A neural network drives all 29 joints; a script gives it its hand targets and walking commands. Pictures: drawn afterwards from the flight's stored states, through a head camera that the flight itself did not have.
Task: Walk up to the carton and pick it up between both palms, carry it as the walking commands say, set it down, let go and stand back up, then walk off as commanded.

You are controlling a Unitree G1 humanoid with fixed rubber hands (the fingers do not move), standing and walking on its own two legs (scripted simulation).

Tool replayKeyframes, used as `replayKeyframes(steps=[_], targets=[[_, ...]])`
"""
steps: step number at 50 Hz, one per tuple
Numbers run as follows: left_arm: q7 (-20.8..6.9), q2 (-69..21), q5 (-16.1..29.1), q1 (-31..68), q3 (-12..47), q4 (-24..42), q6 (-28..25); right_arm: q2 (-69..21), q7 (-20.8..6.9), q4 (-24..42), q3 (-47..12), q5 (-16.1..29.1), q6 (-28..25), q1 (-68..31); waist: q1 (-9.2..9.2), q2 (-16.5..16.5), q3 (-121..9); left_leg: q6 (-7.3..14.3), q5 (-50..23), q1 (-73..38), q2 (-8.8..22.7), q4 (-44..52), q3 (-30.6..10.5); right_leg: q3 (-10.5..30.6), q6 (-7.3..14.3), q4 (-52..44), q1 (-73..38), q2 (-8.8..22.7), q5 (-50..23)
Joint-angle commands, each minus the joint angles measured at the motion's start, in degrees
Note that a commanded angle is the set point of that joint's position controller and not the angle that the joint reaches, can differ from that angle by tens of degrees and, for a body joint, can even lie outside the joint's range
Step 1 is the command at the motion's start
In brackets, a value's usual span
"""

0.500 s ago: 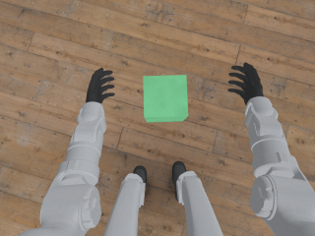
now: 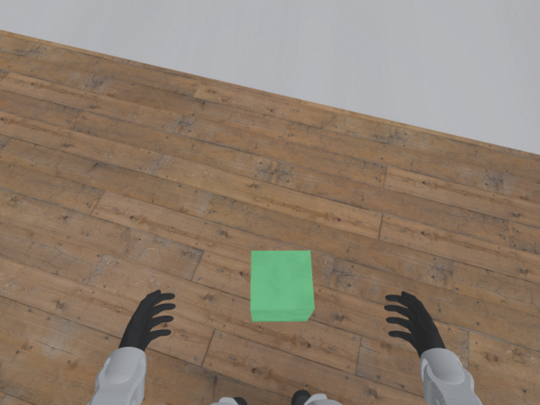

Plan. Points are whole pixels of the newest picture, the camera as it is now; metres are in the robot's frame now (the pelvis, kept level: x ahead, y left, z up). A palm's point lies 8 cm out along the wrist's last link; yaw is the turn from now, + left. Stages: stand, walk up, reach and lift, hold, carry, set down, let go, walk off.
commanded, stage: let go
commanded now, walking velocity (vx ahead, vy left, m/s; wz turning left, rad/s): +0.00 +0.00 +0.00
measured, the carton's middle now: (280, 287) +0.46 -0.03 -0.65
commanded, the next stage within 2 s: stand in 0.58 s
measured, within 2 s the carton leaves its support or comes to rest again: neither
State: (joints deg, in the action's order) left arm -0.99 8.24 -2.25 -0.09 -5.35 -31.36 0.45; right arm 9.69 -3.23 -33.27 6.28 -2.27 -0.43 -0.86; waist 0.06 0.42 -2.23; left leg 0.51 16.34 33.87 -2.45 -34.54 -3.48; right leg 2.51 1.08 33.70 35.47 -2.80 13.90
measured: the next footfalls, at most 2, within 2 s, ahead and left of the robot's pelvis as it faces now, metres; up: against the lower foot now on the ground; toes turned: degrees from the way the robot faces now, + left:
none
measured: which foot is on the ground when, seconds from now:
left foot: down 0.00-1.00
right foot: down 0.00-1.00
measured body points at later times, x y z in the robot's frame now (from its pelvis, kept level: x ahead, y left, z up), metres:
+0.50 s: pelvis +0.01 +0.01 +0.01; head +0.01 +0.01 +0.46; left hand +0.18 +0.24 -0.06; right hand +0.18 -0.22 -0.06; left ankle -0.01 +0.11 -0.72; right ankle +0.01 -0.11 -0.72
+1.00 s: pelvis +0.02 +0.00 +0.01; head +0.02 +0.01 +0.46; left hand +0.15 +0.30 -0.09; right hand +0.16 -0.28 -0.08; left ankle -0.01 +0.11 -0.72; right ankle +0.01 -0.11 -0.72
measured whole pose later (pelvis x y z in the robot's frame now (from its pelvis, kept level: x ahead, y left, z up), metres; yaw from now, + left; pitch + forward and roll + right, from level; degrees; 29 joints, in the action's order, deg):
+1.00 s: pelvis +0.02 +0.00 +0.01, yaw +1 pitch -1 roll -1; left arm 1.2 18.8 -2.4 -11.5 -2.4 -43.7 0.8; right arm 18.9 1.0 -40.9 2.2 -1.9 1.4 12.0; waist -0.1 -0.2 0.4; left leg 1.1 17.8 9.0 -1.9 -28.3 -3.3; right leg 1.9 0.9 27.0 10.2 -2.4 15.4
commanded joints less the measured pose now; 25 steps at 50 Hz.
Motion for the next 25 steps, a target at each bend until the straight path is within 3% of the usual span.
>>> replayKeyframes(steps=[1, 5, 11, 16, 17, 18, 19, 25], targets=[[-0.50, 7.14, 0.91, -8.02, -0.52, 10.24, -2.82, 6.02, 0.78, 11.09, 1.26, -0.86, -2.18, 6.67, -0.04, -0.62, -17.67, -1.58, -20.63, -17.01, 0.90, 7.79, 0.28, 0.83, -1.94, -4.84, -27.88, 1.14, -23.86], [-1.25, 8.32, 1.72, -10.96, 0.74, 12.96, -2.13, 6.69, 0.80, 12.67, 0.26, -0.15, -1.03, 11.23, 0.16, 0.12, -10.48, -1.17, -21.09, -21.28, 1.12, 10.85, 0.25, 0.04, -1.81, -7.78, -30.88, 0.50, -21.65], [-3.06, 8.36, 3.25, -10.23, 2.29, 10.81, 2.83, 7.35, -0.28, 13.45, -2.17, 1.62, 3.77, 9.71, 0.37, -0.30, 4.38, -0.85, -7.70, -20.30, 2.06, 14.46, 0.79, -1.01, -0.70, -11.53, -30.83, 1.11, -7.30], [-3.34, 9.28, 1.61, -8.86, 1.35, 12.56, 5.75, 7.87, -1.40, 14.53, -1.93, 1.55, 7.16, 9.00, -0.18, -2.20, 7.08, -0.88, -1.81, -20.21, 2.45, 15.41, 1.31, -1.94, -0.73, -10.77, -34.43, 0.84, -3.97], [-3.36, 9.08, 1.57, -8.26, 1.44, 13.08, 6.05, 7.79, -1.48, 14.42, -1.58, 1.36, 7.59, 9.37, 0.41, -1.66, 6.99, -0.90, -1.79, -20.77, 2.48, 15.45, 1.23, -1.93, -0.79, -10.59, -35.02, 0.83, -4.26], [-3.33, 9.24, 1.16, -8.85, 1.24, 12.95, 6.46, 7.74, -1.55, 14.22, -1.87, 1.59, 7.97, 10.17, -0.04, -2.95, 6.92, -0.95, -2.70, -21.14, 2.43, 15.47, 1.30, -1.93, -0.70, -10.40, -35.74, 0.84, -4.99], [-3.30, 9.62, 0.89, -8.94, 0.86, 12.54, 6.83, 7.97, -1.46, 14.24, -1.12, 1.19, 8.20, 9.75, 0.01, -1.73, 6.78, -0.81, -2.54, -21.82, 2.36, 15.34, 1.22, -2.02, -0.91, -10.37, -35.72, 0.75, -4.57], [-3.04, 10.24, 0.40, -9.36, 1.06, 13.18, 7.54, 8.30, -0.91, 15.62, -0.88, 1.11, 8.71, 10.14, -0.17, -2.32, 5.42, -0.58, -7.59, -24.32, 1.87, 13.87, 0.75, -1.09, -0.64, -9.79, -36.33, 0.54, -7.21]])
